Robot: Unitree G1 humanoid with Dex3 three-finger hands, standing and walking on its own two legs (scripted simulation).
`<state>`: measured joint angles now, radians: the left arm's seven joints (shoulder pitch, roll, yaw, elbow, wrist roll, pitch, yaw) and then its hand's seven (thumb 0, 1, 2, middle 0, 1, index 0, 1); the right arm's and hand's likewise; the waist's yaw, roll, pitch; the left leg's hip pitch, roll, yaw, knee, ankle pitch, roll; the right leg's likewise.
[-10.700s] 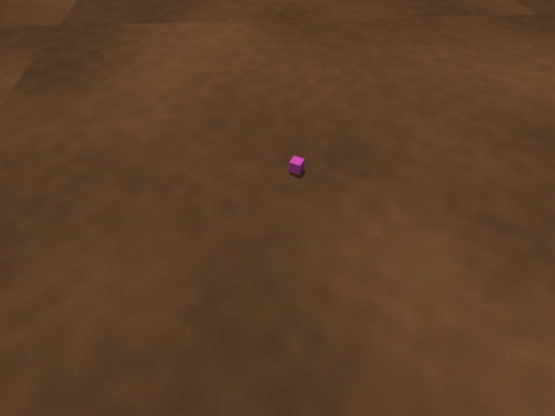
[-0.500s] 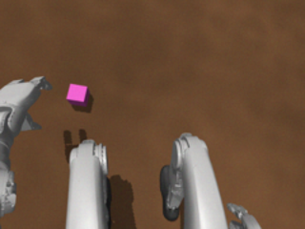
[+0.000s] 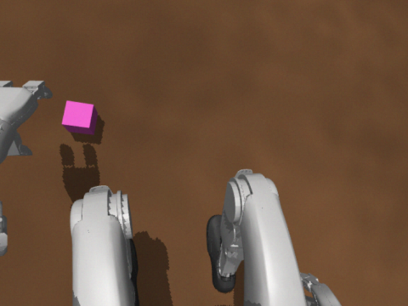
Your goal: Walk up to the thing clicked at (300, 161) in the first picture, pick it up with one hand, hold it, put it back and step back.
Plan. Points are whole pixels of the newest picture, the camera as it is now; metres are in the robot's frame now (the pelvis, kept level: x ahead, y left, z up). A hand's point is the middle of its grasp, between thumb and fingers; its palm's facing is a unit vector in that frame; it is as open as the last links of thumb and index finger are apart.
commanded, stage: rise first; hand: left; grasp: from above
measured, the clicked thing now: (80, 118) +0.53 +0.24 -0.32
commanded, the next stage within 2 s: none
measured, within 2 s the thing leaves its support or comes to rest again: neither
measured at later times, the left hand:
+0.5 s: hand (28, 121) +0.47 +0.30 -0.17, palm faces -0.48 -0.01 -0.88, open 12.9 cm
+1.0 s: hand (36, 117) +0.48 +0.29 -0.17, palm faces -0.45 +0.02 -0.89, open 13.0 cm
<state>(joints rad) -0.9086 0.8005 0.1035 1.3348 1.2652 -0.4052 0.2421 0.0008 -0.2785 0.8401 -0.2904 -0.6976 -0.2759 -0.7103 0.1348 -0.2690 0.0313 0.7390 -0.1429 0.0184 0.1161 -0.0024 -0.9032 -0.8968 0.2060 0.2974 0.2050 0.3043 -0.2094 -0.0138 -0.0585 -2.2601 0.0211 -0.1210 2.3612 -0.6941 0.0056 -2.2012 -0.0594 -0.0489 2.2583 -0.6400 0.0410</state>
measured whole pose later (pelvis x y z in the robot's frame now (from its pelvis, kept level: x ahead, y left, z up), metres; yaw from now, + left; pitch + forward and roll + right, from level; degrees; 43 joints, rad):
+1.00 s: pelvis +0.00 +0.00 -0.02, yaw -1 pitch +33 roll -9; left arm -0.99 0.86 0.09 1.43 1.39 -0.41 0.36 0.00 -0.31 0.84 -0.28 -0.77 -0.27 -0.78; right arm 0.15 -0.27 0.08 0.73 -0.17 0.01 0.13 0.00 -0.92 -0.90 0.21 0.30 0.20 0.30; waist -0.27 -0.03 -0.03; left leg -2.32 0.02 -0.14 2.43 -0.70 0.00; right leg -2.25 -0.05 -0.06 2.31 -0.63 0.04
